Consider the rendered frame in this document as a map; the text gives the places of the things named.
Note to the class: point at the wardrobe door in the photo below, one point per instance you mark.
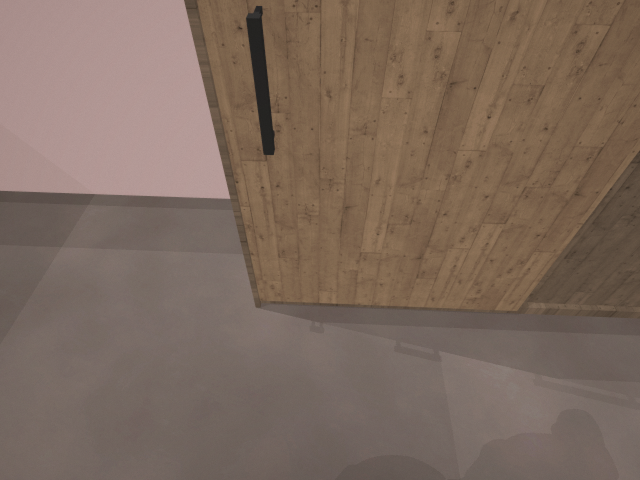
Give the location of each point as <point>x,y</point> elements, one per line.
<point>601,264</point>
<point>428,153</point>

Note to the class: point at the handle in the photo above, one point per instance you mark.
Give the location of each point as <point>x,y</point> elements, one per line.
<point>258,58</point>

